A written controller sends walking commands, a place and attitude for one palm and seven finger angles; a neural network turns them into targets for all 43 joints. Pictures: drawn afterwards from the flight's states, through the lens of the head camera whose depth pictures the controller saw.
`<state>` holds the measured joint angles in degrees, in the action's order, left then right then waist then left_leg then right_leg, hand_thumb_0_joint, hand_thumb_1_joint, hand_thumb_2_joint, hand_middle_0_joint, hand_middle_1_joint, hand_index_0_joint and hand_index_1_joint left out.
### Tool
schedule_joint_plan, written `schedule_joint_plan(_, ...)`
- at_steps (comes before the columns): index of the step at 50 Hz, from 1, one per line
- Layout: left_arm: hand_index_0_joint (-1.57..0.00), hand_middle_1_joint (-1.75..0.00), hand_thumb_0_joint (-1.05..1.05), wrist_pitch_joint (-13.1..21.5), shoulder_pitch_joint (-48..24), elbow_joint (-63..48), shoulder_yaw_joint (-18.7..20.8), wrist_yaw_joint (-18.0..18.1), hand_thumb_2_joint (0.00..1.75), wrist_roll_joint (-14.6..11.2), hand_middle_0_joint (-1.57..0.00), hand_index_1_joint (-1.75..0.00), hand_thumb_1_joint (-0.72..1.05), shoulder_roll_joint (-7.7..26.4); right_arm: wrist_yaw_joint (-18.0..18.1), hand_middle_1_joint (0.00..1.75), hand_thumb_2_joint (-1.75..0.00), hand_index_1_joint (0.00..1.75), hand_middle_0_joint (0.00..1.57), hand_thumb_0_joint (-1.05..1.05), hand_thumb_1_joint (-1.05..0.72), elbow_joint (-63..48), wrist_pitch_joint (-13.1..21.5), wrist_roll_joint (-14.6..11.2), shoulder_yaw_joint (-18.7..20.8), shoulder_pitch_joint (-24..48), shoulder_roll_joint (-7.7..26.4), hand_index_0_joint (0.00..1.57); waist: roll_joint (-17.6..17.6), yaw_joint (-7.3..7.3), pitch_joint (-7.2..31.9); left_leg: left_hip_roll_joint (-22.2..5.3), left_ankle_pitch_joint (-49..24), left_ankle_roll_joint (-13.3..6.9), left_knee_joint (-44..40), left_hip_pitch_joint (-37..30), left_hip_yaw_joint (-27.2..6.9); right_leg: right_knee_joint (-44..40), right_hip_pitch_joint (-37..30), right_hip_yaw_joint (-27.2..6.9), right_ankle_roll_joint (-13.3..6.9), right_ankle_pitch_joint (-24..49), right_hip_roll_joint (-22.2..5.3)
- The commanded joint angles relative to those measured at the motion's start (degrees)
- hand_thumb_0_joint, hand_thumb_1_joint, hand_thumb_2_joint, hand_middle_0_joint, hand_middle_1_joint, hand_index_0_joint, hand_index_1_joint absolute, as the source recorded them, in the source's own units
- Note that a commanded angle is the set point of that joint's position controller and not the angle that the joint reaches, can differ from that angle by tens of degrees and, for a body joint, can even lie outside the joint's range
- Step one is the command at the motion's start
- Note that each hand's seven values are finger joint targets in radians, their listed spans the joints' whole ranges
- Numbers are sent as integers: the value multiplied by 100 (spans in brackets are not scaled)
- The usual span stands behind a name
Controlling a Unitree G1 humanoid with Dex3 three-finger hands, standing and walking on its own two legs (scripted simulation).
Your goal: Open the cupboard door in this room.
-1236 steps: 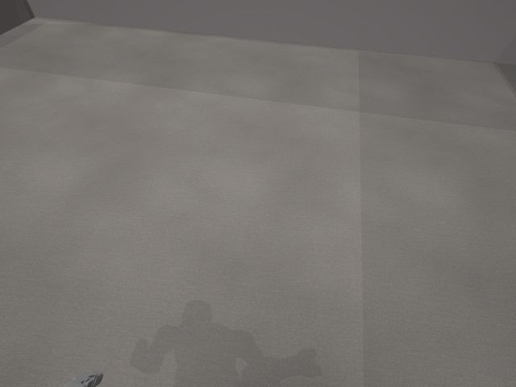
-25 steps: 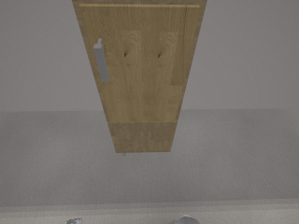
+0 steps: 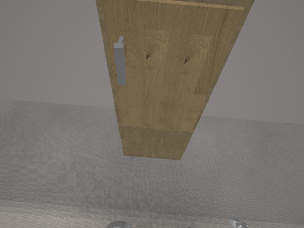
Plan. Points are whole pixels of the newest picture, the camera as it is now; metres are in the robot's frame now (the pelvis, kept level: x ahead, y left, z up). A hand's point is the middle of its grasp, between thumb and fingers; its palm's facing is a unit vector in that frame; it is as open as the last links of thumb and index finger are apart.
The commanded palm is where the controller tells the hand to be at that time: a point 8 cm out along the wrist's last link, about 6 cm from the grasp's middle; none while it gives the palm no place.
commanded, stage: come to a stop and stand still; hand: left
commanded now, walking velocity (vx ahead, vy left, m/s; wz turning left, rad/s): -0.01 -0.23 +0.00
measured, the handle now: (121, 61) +0.56 +0.15 +0.10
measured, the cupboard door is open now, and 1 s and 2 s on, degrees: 0 0 0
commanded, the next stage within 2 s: look again from close up in 1.52 s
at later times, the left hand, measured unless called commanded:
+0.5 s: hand out of the picture +0.02 +0.15 -0.15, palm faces -0.05 -0.97 -0.22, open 7.4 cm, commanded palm none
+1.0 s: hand out of the picture -0.02 +0.10 -0.16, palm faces +0.00 -0.99 -0.16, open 7.3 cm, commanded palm none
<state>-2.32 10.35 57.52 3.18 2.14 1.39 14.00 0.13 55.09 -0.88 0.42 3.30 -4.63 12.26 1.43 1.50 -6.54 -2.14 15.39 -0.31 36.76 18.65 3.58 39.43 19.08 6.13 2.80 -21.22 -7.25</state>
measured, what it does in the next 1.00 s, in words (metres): steps on the spot: right foot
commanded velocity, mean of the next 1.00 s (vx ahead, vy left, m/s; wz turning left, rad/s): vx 0.01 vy -0.04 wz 0.00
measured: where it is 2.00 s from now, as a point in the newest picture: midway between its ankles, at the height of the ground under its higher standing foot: outside the picture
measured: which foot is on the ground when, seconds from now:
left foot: down 0.00-1.00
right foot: up 0.00-0.44, down 0.46-1.00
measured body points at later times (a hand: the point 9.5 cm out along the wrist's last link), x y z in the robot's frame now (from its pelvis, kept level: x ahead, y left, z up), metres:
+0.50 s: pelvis -0.03 -0.03 +0.01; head -0.02 -0.04 +0.46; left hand +0.02 +0.20 -0.14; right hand -0.06 -0.27 -0.15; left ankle +0.02 +0.11 -0.72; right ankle -0.06 -0.16 -0.72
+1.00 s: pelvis -0.01 -0.06 +0.02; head +0.01 -0.06 +0.47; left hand -0.02 +0.15 -0.14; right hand -0.03 -0.27 -0.15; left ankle +0.01 +0.10 -0.72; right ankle -0.06 -0.16 -0.72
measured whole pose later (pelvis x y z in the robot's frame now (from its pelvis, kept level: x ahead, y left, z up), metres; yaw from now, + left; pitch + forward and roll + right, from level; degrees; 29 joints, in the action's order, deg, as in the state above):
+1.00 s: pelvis -0.01 -0.06 +0.02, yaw -2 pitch -1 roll +0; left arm 0.1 16.9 65.2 -0.1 1.8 0.4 6.8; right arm 2.0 66.2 0.0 0.1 1.0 -15.5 7.0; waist 0.0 -0.5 -3.1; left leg -4.7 11.9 3.7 24.9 11.8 1.3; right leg 24.9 6.3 3.6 -1.1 -17.8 0.0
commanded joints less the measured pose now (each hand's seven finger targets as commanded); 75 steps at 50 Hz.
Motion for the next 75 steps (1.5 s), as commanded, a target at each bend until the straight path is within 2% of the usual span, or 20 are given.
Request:
schedule_joint_plan(1, -20, -30, 0, -62, 348, -321, 90, 22, 90, -40, -20, -30, 90, 338, 181, 30, -90, 30, 20, 0, -90, -205, 38, 89, 208, -562, 1219, 20, -1698, -262, 788, -2083, -2870, -909, -1985, -373, -1908, 2505, 655, -1040, -26, -1282, 548)
schedule_joint_plan(3, -20, -30, 0, -44, 529, -128, 148, -73, 90, -29, -20, -30, 90, 484, 204, 30, -90, 30, 20, 0, -90, -280, 54, 93, 88, -163, 864, 20, -1198, -65, 512, -1598, -2336, -848, -1940, -471, -1252, 2841, 901, -1033, 5, -497, 548)
schedule_joint_plan(5, -20, -30, 0, -30, 696, -48, 139, -135, 90, -27, -20, -30, 90, 491, 223, 30, -90, 30, 20, 0, -90, -256, 110, 67, 77, -319, 789, 20, -904, -101, 819, -1541, -2470, -827, -1903, -944, -1046, 2863, 955, -959, 69, -223, 546)
schedule_joint_plan(9, -20, -30, 0, -45, 514, -99, 111, -185, 90, -20, -20, -30, 90, 424, 269, 30, -90, 30, 20, 0, -90, -41, 136, 49, 109, -802, 774, 20, -782, -286, 858, -1632, -2276, -861, -1998, -1477, -1145, 2331, 1043, -908, 116, -186, 463)
schedule_joint_plan(12, -20, -30, 0, -48, 355, -133, 64, -214, 90, -17, -20, -30, 90, 291, 261, 30, -90, 30, 20, 0, -90, 102, 129, 70, 155, -1058, 824, 20, -920, -401, 891, -1633, -2002, -865, -2062, -1713, -1209, 1651, 928, -776, 119, -353, 416)
schedule_joint_plan(15, -20, -30, 0, -14, 189, -127, -8, -229, 90, -37, -20, -30, 90, 122, 228, 30, -90, 30, 20, 0, -90, 225, 108, 97, 189, -1155, 852, 20, -1087, -474, 871, -1602, -1409, -876, -2138, -1514, -1288, 708, 494, -590, 43, -645, 393)
schedule_joint_plan(18, -20, -30, 0, 45, 461, 52, -65, -196, 90, -71, -20, -30, 90, -6, 175, 30, -90, 30, 20, 0, -90, 328, 74, 102, 206, -992, 840, 20, -1269, -340, 843, -1399, -620, -720, -2158, -963, -1204, -349, -274, -353, -75, -458, 497)
schedule_joint_plan(20, -20, -30, 0, 109, 793, 265, -84, -168, 90, -74, -20, -30, 90, 0, 155, 30, -90, 30, 20, 0, -90, 426, 73, 60, 186, -972, 741, 20, -1082, -143, 849, -1117, -290, -465, -1938, -546, -1009, -1549, -1055, -159, -106, 543, 559)
schedule_joint_plan(21, -20, -30, 0, 146, 960, 346, -73, -130, 90, -58, -20, -30, 90, 120, 138, 30, -90, 30, 20, 0, -90, 457, 71, 24, 166, -999, 566, 20, -775, -78, 738, -872, 55, -241, -1697, -159, -780, -2073, -1485, -298, -132, 823, 399)
schedule_joint_plan(22, -20, -30, 0, 202, 910, 349, -67, -89, 90, -30, -20, -30, 90, 368, 110, 30, -90, 30, 20, 0, -90, 457, 66, -16, 98, -1088, 265, 20, -5, -121, 675, -499, 386, 26, -1158, 267, -419, -2465, -1570, -1084, -365, 427, -257)
schedule_joint_plan(23, -20, -30, 0, 224, 636, 287, -75, -71, 90, -46, -20, -30, 90, 602, 72, 30, -90, 30, 20, 0, -90, 408, 47, -27, -18, -1013, -23, 20, 632, -191, 433, -174, 686, 198, -939, 272, -100, -2845, -956, -1604, -650, -155, -856)
schedule_joint_plan(24, -20, -30, 0, 246, 451, 234, -45, -60, 90, -49, -20, -30, 90, 646, 61, 30, -90, 30, 20, 0, -90, 372, -18, 33, -40, -904, -49, 20, 1083, -159, 222, -171, 692, 188, -711, -23, -79, -3150, -197, -1736, -792, -832, -933)
schedule_joint_plan(25, -20, -30, 0, 257, 296, 211, -50, -55, 90, -46, -20, -30, 90, 594, 65, 30, -90, 30, 20, 0, -90, 439, -34, 70, -47, -926, -1, 20, 1385, -154, -76, -177, 524, 153, -534, -56, -176, -3205, 95, -1756, -826, -898, -768)
schedule_joint_plan(26, -20, -30, 0, 261, 216, 236, -91, -52, 90, -60, -20, -30, 90, 408, 76, 30, -90, 30, 20, 0, -90, 565, -17, 79, -64, -1117, 36, 20, 1166, -243, -200, -212, 199, 128, -556, -213, -195, -3039, 145, -1529, -820, -537, -625)
schedule_joint_plan(28, -20, -30, 0, 284, 190, 275, -141, -56, 90, -108, -20, -30, 90, 250, 92, 30, -90, 30, 20, 0, -90, 844, 48, 63, -103, -1608, -13, 20, 627, -368, 72, -220, -548, 129, -974, -591, -231, -2513, -153, -1050, -682, 176, -300)
schedule_joint_plan(29, -20, -30, 0, 279, 285, 308, -157, -53, 90, -123, -20, -30, 90, 172, 106, 30, -90, 30, 20, 0, -90, 898, 61, 49, -117, -1631, -2, 20, 415, -325, 74, -262, -697, 121, -1088, -731, -288, -2430, -102, -951, -607, 137, -163)
schedule_joint_plan(31, -20, -30, 0, 287, 419, 332, -172, -50, 90, -133, -20, -30, 90, 83, 136, 30, -90, 30, 20, 0, -90, 929, 81, 47, -139, -1668, 54, 20, 401, -276, -77, -344, -728, 122, -1292, -742, -383, -2432, -79, -938, -508, 10, 9)
schedule_joint_plan(33, -20, -30, 0, 262, 511, 400, -164, -51, 90, -134, -20, -30, 90, 117, 140, 30, -90, 30, 20, 0, -90, 978, 86, 40, -151, -1610, 55, 20, 1, -224, -64, -355, -780, 137, -1364, -704, -372, -2379, -224, -887, -449, 136, 38)
schedule_joint_plan(53, -20, -30, 0, 331, 1079, 608, -192, 8, 90, -94, -20, -30, 90, -92, 232, 30, -90, 30, 20, 0, -90, 982, 150, -10, -141, -1334, 38, 20, -39, -183, 334, -448, -1576, 64, -1306, -1192, -338, -2045, -822, -688, -367, 2025, 81)
schedule_joint_plan(75, -20, -30, 0, 326, 955, 515, -196, 25, 90, -87, -20, -30, 90, 127, 225, 30, -90, 30, 20, 0, -90, 880, 203, -10, -155, -1163, 261, 20, -52, -127, 326, -454, -2151, 12, -1409, -1294, -366, -2013, -1196, -552, -305, 2393, 20)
